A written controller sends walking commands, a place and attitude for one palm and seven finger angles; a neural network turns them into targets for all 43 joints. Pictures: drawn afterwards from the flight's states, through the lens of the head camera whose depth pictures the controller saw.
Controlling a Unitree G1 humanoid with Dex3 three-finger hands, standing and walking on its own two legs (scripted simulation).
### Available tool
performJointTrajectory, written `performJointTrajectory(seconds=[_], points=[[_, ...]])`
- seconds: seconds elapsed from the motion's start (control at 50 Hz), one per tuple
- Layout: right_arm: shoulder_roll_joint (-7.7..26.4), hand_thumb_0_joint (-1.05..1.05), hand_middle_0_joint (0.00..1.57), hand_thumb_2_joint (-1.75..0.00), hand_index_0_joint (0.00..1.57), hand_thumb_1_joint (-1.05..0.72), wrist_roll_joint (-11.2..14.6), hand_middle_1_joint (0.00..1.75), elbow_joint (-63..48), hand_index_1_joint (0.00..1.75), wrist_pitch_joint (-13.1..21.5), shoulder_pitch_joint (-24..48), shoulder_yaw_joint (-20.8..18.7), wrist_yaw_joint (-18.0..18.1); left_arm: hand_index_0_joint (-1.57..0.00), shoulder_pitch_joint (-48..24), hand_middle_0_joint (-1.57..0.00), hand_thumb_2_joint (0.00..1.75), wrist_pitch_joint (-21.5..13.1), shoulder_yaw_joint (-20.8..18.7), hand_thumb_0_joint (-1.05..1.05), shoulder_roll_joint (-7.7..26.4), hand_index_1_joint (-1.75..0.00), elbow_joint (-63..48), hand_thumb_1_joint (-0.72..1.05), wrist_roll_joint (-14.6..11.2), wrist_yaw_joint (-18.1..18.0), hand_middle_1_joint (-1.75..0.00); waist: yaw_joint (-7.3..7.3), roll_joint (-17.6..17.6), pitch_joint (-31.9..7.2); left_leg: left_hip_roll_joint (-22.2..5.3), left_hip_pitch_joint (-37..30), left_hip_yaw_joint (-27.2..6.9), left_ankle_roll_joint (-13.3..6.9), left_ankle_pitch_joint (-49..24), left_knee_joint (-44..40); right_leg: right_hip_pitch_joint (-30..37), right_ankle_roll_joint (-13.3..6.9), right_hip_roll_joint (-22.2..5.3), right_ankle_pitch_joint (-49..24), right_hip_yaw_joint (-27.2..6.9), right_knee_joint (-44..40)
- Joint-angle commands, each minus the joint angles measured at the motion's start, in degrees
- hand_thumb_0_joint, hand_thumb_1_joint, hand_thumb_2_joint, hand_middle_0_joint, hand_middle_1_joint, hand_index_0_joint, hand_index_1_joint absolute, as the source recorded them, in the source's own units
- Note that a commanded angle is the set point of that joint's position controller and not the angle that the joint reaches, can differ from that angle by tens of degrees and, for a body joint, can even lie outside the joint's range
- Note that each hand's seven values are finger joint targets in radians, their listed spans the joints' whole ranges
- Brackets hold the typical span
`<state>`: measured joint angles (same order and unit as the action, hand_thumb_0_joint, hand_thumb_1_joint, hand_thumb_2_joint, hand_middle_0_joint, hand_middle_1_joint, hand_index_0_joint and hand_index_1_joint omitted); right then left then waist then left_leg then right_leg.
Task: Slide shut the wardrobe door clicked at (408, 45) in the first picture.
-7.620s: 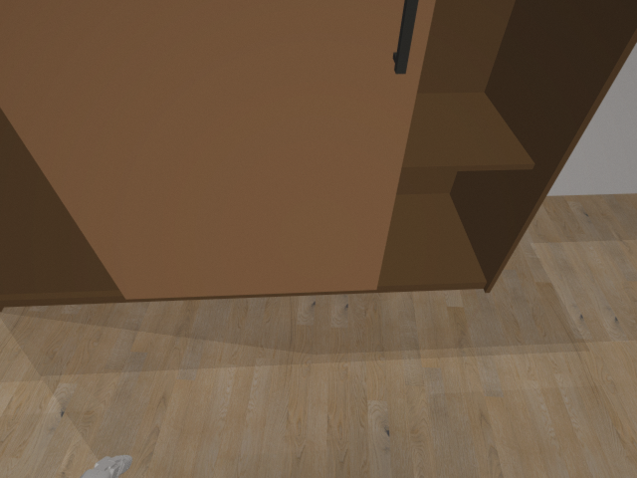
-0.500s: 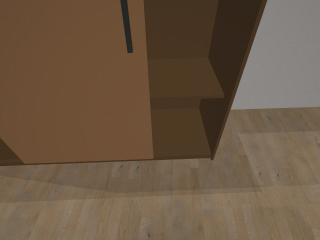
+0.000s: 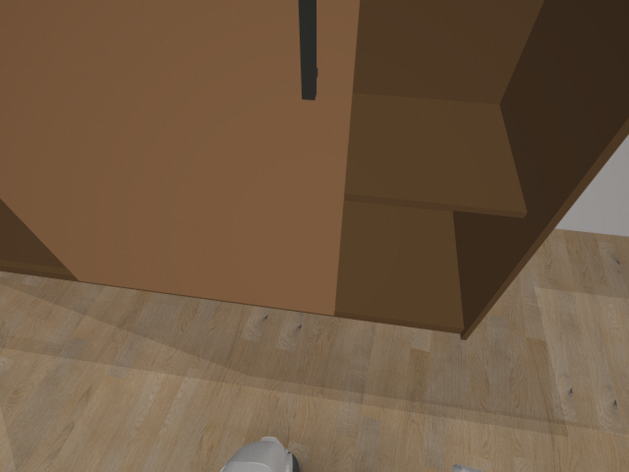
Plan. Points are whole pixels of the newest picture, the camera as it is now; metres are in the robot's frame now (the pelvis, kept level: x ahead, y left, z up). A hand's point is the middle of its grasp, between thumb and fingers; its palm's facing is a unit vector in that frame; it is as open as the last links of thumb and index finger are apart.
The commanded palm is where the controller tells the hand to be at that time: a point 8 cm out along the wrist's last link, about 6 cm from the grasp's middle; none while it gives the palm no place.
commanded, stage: take the last steps up to it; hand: left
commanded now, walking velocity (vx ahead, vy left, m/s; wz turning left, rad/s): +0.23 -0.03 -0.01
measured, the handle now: (310, 23) +0.63 +0.09 +0.24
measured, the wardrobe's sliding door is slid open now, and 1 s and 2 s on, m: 0.43 0.43 0.43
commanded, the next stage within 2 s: come to a stop and stand still in 0.16 s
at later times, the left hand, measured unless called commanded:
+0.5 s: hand (235, 382) +0.25 +0.17 -0.15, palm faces +0.01 -0.96 -0.27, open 7.3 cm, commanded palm none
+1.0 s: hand (183, 459) +0.14 +0.22 -0.16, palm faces +0.08 -0.97 -0.21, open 7.4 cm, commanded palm none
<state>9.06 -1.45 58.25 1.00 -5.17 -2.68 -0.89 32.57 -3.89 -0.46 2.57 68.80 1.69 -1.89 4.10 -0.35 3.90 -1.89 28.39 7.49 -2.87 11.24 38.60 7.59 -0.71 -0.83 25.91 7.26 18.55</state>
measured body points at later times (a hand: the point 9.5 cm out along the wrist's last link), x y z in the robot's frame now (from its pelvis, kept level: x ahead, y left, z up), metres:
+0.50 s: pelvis +0.16 -0.03 +0.00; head +0.19 -0.05 +0.45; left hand +0.25 +0.22 -0.13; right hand +0.16 -0.25 -0.17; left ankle +0.10 +0.09 -0.72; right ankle +0.24 -0.13 -0.72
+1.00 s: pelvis +0.10 +0.02 +0.02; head +0.09 +0.04 +0.47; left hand +0.14 +0.27 -0.14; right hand +0.11 -0.21 -0.13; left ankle +0.07 +0.13 -0.72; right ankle +0.17 -0.12 -0.69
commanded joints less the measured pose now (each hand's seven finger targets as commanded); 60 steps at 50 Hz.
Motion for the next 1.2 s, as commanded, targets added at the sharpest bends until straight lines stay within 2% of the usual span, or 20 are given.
performJointTrajectory(seconds=[0.0, 0.02, 0.04, 0.1, 0.18, 0.24, 0.3, 0.36, 0.4, 0.42, 0.46, 0.48, 0.6, 0.76, 0.84, 0.88, 0.9, 0.96, 1.1, 1.18], points=[[11.17, 0.00, 0.20, -0.90, 0.20, -0.90, -1.02, 0.30, 2.84, 0.30, 2.65, -23.38, -2.50, 1.98, -0.20, 4.08, -0.20, 0.90, -1.19, -2.00, 0.00, 9.09, -0.30, -2.82, 0.90, -1.63, -0.15, -0.30, -11.82, -4.20, -16.90, -12.56, -42.62, -17.30, -7.67, -18.33, -7.70, -26.16, -0.97, -4.01, -32.75, -0.35, 39.91], [14.33, 0.00, 0.20, -0.90, 0.20, -0.90, 0.00, 0.30, 3.72, 0.30, 2.42, -27.24, -3.18, 2.46, -0.20, 3.85, -0.20, 0.90, -1.32, -1.07, 0.00, 6.71, -0.30, -4.44, 0.90, -2.23, 0.21, -0.30, -11.18, -10.30, -21.64, -24.55, -49.38, -33.67, -13.79, -33.49, -13.03, -36.79, -0.77, 1.43, 5.21, -3.62, 55.96], [13.72, 0.00, 0.20, -0.90, 0.20, -0.90, 1.00, 0.30, 3.09, 0.30, 2.05, -23.55, -2.95, 2.45, -0.20, 0.77, -0.20, 0.90, -0.79, -1.95, 0.00, 8.89, -0.30, -4.94, 0.90, -1.72, -0.13, -0.30, -9.48, -3.02, -18.05, -25.15, -42.69, -30.34, -14.70, -30.23, -15.86, -38.03, -2.04, -1.53, 4.86, -7.75, 60.69], [5.43, 0.00, 0.20, -0.90, 0.20, -0.90, 0.53, 0.30, 0.59, 0.30, 3.43, -12.56, -0.81, 2.79, -0.20, -5.85, -0.20, 0.90, 0.67, -2.58, 0.00, 6.54, -0.30, -5.82, 0.90, -0.72, 0.98, -0.30, -5.38, -0.03, -0.84, -17.60, -19.60, -17.19, -8.75, -21.23, -23.02, -38.59, -0.26, -6.34, -6.11, -7.98, 57.72], [3.16, 0.00, 0.20, -0.90, 0.20, -0.90, 0.84, 0.30, 0.73, 0.30, 4.20, -11.16, 0.21, 2.56, -0.20, -2.62, -0.20, 0.90, 2.92, -2.82, 0.00, 4.95, -0.30, -6.05, 0.90, -0.23, 1.33, -0.30, -1.25, -4.90, -0.29, -12.51, -11.89, -8.08, -6.75, -23.56, -25.61, -33.67, 1.10, -6.17, -10.17, -6.26, 48.75], [3.68, 0.00, 0.20, -0.90, 0.20, -0.90, 0.62, 0.30, -0.61, 0.30, 3.85, -11.34, -0.29, 2.39, -0.20, -6.80, -0.20, 0.90, 3.59, -3.14, 0.00, 5.60, -0.30, -8.52, 0.90, -0.02, 1.69, -0.30, -1.69, -6.42, 1.45, -11.65, -12.72, -6.08, -7.10, -21.13, -26.71, -36.36, 2.05, -6.66, -13.92, -5.34, 41.29], [4.32, 0.00, 0.20, -0.90, 0.20, -0.90, 0.23, 0.30, -0.84, 0.30, 3.24, -11.07, 0.30, 2.87, -0.20, -11.76, -0.20, 0.90, 3.68, -2.53, 0.00, 6.68, -0.30, -10.19, 0.90, -0.41, 1.23, -0.30, -2.63, -6.05, 0.79, -11.05, -14.73, -4.92, -5.94, -38.72, -21.70, -31.30, 2.01, -4.89, -15.62, -4.37, 27.99], [6.55, 0.00, 0.20, -0.90, 0.20, -0.90, 0.17, 0.30, -0.23, 0.30, 1.77, -10.72, -0.23, 3.21, -0.20, -13.08, -0.20, 0.90, 3.75, -2.23, 0.00, 9.17, -0.30, -11.05, 0.90, -0.43, 0.56, -0.30, -2.69, -7.01, -0.55, -11.58, -18.44, -5.85, -3.97, -40.51, -15.90, -26.34, 1.43, -2.94, -15.81, -3.11, 18.13], [7.13, 0.00, 0.20, -0.90, 0.20, -0.90, 0.50, 0.30, -0.23, 0.30, 0.56, -11.19, -1.02, 3.18, -0.20, -11.44, -0.20, 0.90, 3.67, -2.92, 0.00, 11.89, -0.30, -11.52, 0.90, -0.22, 0.40, -0.30, -1.52, -5.44, -0.97, -9.74, -18.15, -5.25, -1.33, -31.64, -10.94, -21.92, 1.34, -3.63, -26.52, -3.16, 11.11], [6.67, 0.00, 0.20, -0.90, 0.20, -0.90, 0.64, 0.30, -0.26, 0.30, -0.10, -12.50, -1.31, 3.11, -0.20, -10.74, -0.20, 0.90, 3.26, -3.49, 0.00, 14.72, -0.30, -11.61, 0.90, 0.02, 0.30, -0.30, -1.63, -0.53, -3.10, -6.55, -15.85, -4.41, 0.77, -22.05, -5.90, -17.85, 0.07, -6.32, -44.72, -6.89, 10.84], [4.36, 0.00, 0.20, -0.90, 0.20, -0.90, 1.42, 0.30, -0.66, 0.30, -1.40, -17.22, -1.74, 2.94, -0.20, -8.94, -0.20, 0.90, 2.68, -4.51, 0.00, 20.69, -0.30, -11.90, 0.90, -0.22, -0.06, -0.30, -2.12, 10.62, -9.60, 3.21, -8.01, -2.21, 4.23, 23.17, 14.98, -10.60, -11.76, -24.30, -83.77, -20.85, 10.12], [4.33, 0.00, 0.20, -0.90, 0.20, -0.90, 1.65, 0.30, -0.98, 0.30, -2.19, -14.84, -1.64, 3.33, -0.20, -9.88, -0.20, 0.90, 2.72, -4.58, 0.00, 20.28, -0.30, -12.02, 0.90, -0.62, -0.48, -0.30, -1.28, 12.00, -12.03, 2.54, -7.98, -7.22, 4.01, 28.19, 22.71, -11.14, -14.85, -26.10, -80.76, -22.14, 7.76], [4.81, 0.00, 0.20, -0.90, 0.20, -0.90, 0.86, 0.30, -1.19, 0.30, -4.92, -12.42, -2.10, 1.95, -0.20, -21.59, -0.20, 0.90, 4.23, -4.73, 0.00, 18.00, -0.30, -16.35, 0.90, -0.40, -1.42, -0.30, -3.59, 7.96, -10.33, 1.61, -4.58, -10.12, 5.91, 16.08, 31.23, -20.02, -9.92, -18.73, -47.31, -14.31, 3.22], [4.48, 0.00, 0.20, -0.90, 0.20, -0.90, 0.76, 0.30, -1.99, 0.30, -3.90, -13.23, -1.71, 0.79, -0.20, -21.16, -0.20, 0.90, 5.27, -5.63, 0.00, 19.71, -0.30, -15.92, 0.90, 0.85, -0.66, -0.30, -2.19, 13.78, -7.79, 1.78, -12.09, -5.23, 4.78, 17.06, 7.30, -24.49, -7.41, -15.60, -1.78, -18.28, -6.52], [3.59, 0.00, 0.20, -0.90, 0.20, -0.90, 0.81, 0.30, 1.84, 0.30, -2.37, -24.62, -0.71, 1.23, -0.20, -22.67, -0.20, 0.90, 6.14, -4.93, 0.00, 17.29, -0.30, -15.19, 0.90, -0.05, -0.38, -0.30, -6.96, 8.22, -7.09, 2.77, -26.60, -3.39, 3.00, 8.99, -17.35, -32.79, -0.67, -8.94, 6.67, -13.03, -1.05], [9.51, 0.00, 0.20, -0.90, 0.20, -0.90, -0.40, 0.30, -1.01, 0.30, -1.55, -18.13, -1.50, 1.98, -0.20, -20.11, -0.20, 0.90, 6.44, -3.38, 0.00, 9.91, -0.30, -15.15, 0.90, -1.40, 0.02, -0.30, -5.36, -18.56, 1.89, -14.38, -11.19, -27.78, -1.28, 30.45, -34.19, -38.28, 2.52, 0.70, 0.61, -5.21, 21.43], [10.52, 0.00, 0.20, -0.90, 0.20, -0.90, -0.50, 0.30, -3.51, 0.30, -1.75, -11.69, -0.96, 2.50, -0.20, -20.87, -0.20, 0.90, 6.62, -3.55, 0.00, 11.05, -0.30, -14.91, 0.90, -1.08, 0.16, -0.30, -3.90, -14.92, 7.76, -17.84, 0.90, -29.63, -3.44, 32.52, -38.06, -35.11, 1.82, -0.32, -2.85, -9.04, 27.32], [7.66, 0.00, 0.20, -0.90, 0.20, -0.90, -0.06, 0.30, -3.22, 0.30, -0.53, -6.94, 0.28, 3.08, -0.20, -15.03, -0.20, 0.90, 6.60, -4.52, 0.00, 12.64, -0.30, -11.34, 0.90, -0.13, 1.40, -0.30, -0.38, -10.83, 5.17, -11.18, -1.06, -20.16, -2.09, 22.17, -34.20, -32.70, 2.23, 0.91, -10.09, -10.42, 39.45], [6.65, 0.00, 0.20, -0.90, 0.20, -0.90, -0.22, 0.30, 2.27, 0.30, 0.95, -20.75, 0.09, 4.12, -0.20, -18.89, -0.20, 0.90, 4.05, -2.56, 0.00, 10.59, -0.30, -11.31, 0.90, -0.66, 1.69, -0.30, -6.92, -8.15, 0.19, -13.40, -28.72, -18.75, -6.27, -11.34, -25.36, -39.87, 2.65, -1.12, -3.77, -6.92, 27.05], [7.11, 0.00, 0.20, -0.90, 0.20, -0.90, 0.04, 0.30, 3.99, 0.30, 0.51, -20.50, 0.08, 4.38, -0.20, -15.80, -0.20, 0.90, 3.74, -1.81, 0.00, 8.85, -0.30, -9.23, 0.90, -1.62, 1.18, -0.30, -5.81, -9.28, -3.81, -12.61, -28.25, -16.44, -5.79, -31.19, -18.24, -26.66, 1.43, -0.19, -3.82, -5.32, 10.03]])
